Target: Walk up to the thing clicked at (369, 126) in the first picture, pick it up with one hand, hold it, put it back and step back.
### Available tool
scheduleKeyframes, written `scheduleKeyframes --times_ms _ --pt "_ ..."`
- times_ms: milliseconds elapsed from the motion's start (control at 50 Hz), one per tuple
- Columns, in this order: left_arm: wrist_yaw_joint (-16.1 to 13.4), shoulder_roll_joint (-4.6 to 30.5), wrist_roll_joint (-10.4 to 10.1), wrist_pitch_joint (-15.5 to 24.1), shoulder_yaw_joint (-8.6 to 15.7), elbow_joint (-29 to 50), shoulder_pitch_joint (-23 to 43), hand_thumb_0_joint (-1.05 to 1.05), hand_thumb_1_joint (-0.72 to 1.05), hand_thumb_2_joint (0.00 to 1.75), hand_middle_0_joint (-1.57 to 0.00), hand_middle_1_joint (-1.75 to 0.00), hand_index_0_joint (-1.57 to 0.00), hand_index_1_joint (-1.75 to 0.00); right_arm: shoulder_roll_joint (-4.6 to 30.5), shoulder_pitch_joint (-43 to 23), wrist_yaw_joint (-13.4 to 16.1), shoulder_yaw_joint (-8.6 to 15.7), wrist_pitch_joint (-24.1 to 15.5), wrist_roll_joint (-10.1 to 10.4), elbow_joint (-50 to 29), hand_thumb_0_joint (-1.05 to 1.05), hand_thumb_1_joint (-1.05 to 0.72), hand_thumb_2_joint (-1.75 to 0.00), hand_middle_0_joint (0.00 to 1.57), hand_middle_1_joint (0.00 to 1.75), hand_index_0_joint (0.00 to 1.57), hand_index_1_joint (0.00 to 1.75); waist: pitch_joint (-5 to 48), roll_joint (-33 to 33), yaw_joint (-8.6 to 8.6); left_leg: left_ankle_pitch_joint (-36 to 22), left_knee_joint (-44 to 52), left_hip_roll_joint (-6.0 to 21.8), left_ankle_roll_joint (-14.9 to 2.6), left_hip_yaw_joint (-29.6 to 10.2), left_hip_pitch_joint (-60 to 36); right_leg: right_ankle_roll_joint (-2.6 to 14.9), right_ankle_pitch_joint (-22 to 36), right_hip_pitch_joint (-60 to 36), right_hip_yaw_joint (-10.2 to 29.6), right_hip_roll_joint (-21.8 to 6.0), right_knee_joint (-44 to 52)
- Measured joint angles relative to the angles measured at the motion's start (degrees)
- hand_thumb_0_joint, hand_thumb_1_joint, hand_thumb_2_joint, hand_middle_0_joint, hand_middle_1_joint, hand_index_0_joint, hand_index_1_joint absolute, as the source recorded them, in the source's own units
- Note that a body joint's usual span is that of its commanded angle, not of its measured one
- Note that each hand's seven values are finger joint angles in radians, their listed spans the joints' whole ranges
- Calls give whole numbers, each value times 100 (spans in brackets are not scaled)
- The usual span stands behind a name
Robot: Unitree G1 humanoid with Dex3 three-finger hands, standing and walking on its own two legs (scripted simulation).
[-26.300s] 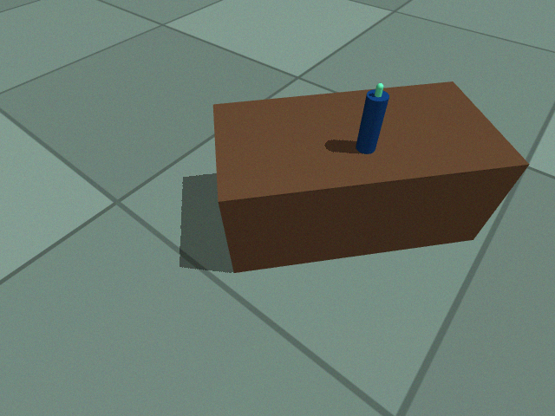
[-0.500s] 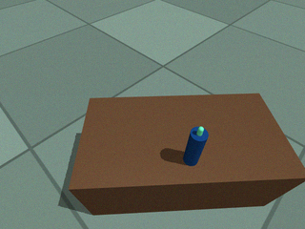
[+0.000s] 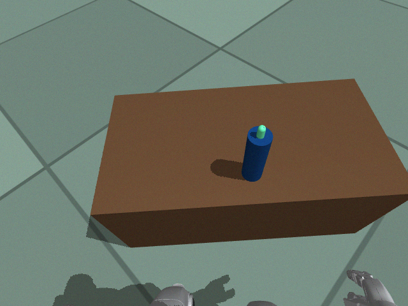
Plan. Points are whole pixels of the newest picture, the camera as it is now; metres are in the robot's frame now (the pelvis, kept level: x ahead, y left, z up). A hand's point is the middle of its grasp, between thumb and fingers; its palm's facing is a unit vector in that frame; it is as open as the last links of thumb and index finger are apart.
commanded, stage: step back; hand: right
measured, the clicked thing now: (256, 152) +0.54 -0.13 -0.18
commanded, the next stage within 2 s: none
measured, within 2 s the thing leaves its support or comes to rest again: neither
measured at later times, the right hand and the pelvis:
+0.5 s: hand out of the picture +0.01 -0.23 -0.13, palm faces -0.14 +0.90 -0.40, open 7.3 cm; pelvis -0.11 +0.02 +0.01, yaw +5 degrees
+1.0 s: hand out of the picture -0.16 -0.27 -0.16, palm faces -0.05 +0.93 -0.36, open 7.3 cm; pelvis -0.24 +0.00 +0.01, yaw +1 degrees
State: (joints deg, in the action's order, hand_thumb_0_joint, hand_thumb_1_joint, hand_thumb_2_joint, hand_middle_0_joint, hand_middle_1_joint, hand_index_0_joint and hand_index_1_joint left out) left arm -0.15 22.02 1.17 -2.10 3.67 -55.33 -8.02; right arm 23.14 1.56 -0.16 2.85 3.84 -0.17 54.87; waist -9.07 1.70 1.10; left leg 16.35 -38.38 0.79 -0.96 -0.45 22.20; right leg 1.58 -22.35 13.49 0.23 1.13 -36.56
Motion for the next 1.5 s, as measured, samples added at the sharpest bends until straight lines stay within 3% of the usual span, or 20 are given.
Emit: scheduleKeyframes --times_ms 60,160,320,360,400,480,580,660,740,780,840,880,940,1060,1100,1140,1220,1300,1420,1500 --pt "6 -143 73 -8 -35 82 -60 0 91 90 -20 -30 -21 -30 36 -11 67 21 42 7 -108 0 -91 -90 20 30 20 30 -131 92 28 1194 -1439 -468 -37 -525 377 62 109 72 -23 -20 -52" --pt "-30 -230 111 -23 -54 323 -22 0 90 90 -20 -30 -21 -30 1 271 61 -46 -15 57 -197 0 -91 -90 20 30 20 30 -112 11 50 1138 -2760 -796 72 -710 511 75 446 247 -63 -158 249" --pt "-111 -234 21 44 -42 928 222 0 90 90 -21 -30 -21 -30 5 513 116 -122 -34 -70 -202 0 -91 -90 20 30 20 30 -326 -5 -16 1055 -856 -296 121 -412 -331 -16 547 624 -387 -285 -58" --pt "-92 -150 -10 -9 -38 960 247 0 90 90 -21 -30 -21 -30 -43 527 88 -108 -97 -96 -239 0 -91 -90 20 30 20 30 -355 -93 -67 532 -49 -199 66 -281 -605 -73 491 740 -446 -344 -302" --pt "-79 -19 -38 -89 -5 911 292 0 90 90 -20 -30 -21 -30 -196 478 59 -83 -127 -142 -243 0 -91 -90 20 30 20 30 -454 -425 4 345 65 -347 40 -94 -711 -101 509 818 -223 -482 -528" --pt "-113 -17 -48 -231 49 705 240 0 90 90 -20 -30 -21 -30 -272 551 -16 -107 -145 -190 -367 0 -91 -90 20 30 21 30 -266 -300 -96 210 117 -116 -44 -205 -643 -70 -934 1172 413 265 -2231" --pt "-65 68 -75 -152 116 724 -18 0 90 90 -20 -30 -21 -30 -297 467 34 -121 -112 -187 -483 0 -90 -90 20 30 21 30 -1 -324 -2 -278 654 41 -35 -71 -548 -149 -642 1243 765 573 -3392" --pt "-53 99 -41 -94 131 695 -172 0 91 90 -20 -30 -21 -30 -234 264 51 -94 -162 -148 -686 0 -90 -90 20 30 21 30 -88 -293 53 -479 652 111 -35 84 -329 -321 -623 735 647 326 -2408" --pt "-38 60 -13 7 101 599 -326 0 91 90 -20 -30 -21 -30 -119 77 28 -67 -119 -137 -849 0 -90 -90 20 30 21 30 -162 -177 89 -478 230 204 72 272 45 -292 -112 -6 361 -31 -328" --pt "-43 -127 56 55 87 445 -294 0 91 90 -20 -30 -20 -30 18 7 25 -13 -53 -91 -807 0 -90 -90 20 30 21 30 -267 248 -4 -436 -82 413 71 70 223 -177 40 -194 145 173 73" --pt "32 -231 141 60 23 487 -468 0 90 90 -20 -30 -21 -30 -19 195 53 26 77 -62 -627 0 -91 -90 20 30 21 30 -95 228 52 851 -1187 -118 96 -417 572 -101 167 26 197 49 -35" --pt "22 -256 139 55 19 535 -564 0 90 90 -20 -30 -21 -30 -30 337 23 7 108 -25 -528 0 -91 -90 20 30 20 30 -16 81 154 1018 -2178 -503 102 -642 684 -104 349 120 391 -95 94" --pt "1 -275 135 7 44 608 -500 0 90 90 -21 -30 -21 -30 30 627 57 7 43 26 -481 0 -91 -90 20 30 21 30 87 81 23 929 -2872 -770 156 -915 642 -157 608 280 333 -221 322" --pt "-128 -180 115 66 72 1061 -11 0 90 90 -21 -30 -21 -30 92 981 133 -13 14 -43 -328 0 -91 -90 20 30 20 30 -108 138 -118 1219 -1312 -402 230 -628 -238 -252 785 692 29 -307 109" --pt "-132 -103 68 40 57 1170 173 0 90 90 -21 -30 -21 -30 51 1017 114 -14 -27 -77 -314 1 -91 -90 20 30 20 30 -198 65 -165 941 -358 -252 163 -403 -587 -311 754 866 -72 -381 -151" --pt "-128 50 20 -29 65 1186 347 0 90 90 -20 -30 -21 -30 -127 920 92 -6 -64 -129 -260 1 -91 -90 20 30 20 30 -389 -336 -105 456 -5 -434 36 -173 -753 -330 736 1001 113 -582 -446" --pt "-172 56 -26 -206 73 929 346 0 90 90 -20 -30 -21 -30 -291 895 -32 -87 -106 -222 -389 1 -91 -90 20 30 21 30 -263 -360 -226 277 16 -247 -69 -241 -602 -129 -781 1343 636 190 -2095" --pt "-121 65 -78 -188 66 854 149 0 90 90 -20 -30 -21 -30 -336 803 3 -114 -119 -237 -488 1 -91 -90 20 30 21 30 -13 -381 -146 -186 519 -82 -58 -180 -493 -98 -609 1431 859 617 -3423" --pt "-72 68 -5 -106 55 727 -145 0 90 90 -20 -30 -21 -30 -233 376 38 -57 -171 -183 -792 0 -90 -90 20 30 21 30 -111 -364 -3 -596 651 13 -71 72 -157 -369 -629 618 668 306 -2227" --pt "-42 35 31 -42 10 584 -300 0 90 90 -20 -30 -21 -30 -118 139 19 -52 -109 -168 -939 0 -90 -90 20 30 21 30 -164 -238 85 -688 339 135 27 267 206 -289 -222 -67 305 16 -344"
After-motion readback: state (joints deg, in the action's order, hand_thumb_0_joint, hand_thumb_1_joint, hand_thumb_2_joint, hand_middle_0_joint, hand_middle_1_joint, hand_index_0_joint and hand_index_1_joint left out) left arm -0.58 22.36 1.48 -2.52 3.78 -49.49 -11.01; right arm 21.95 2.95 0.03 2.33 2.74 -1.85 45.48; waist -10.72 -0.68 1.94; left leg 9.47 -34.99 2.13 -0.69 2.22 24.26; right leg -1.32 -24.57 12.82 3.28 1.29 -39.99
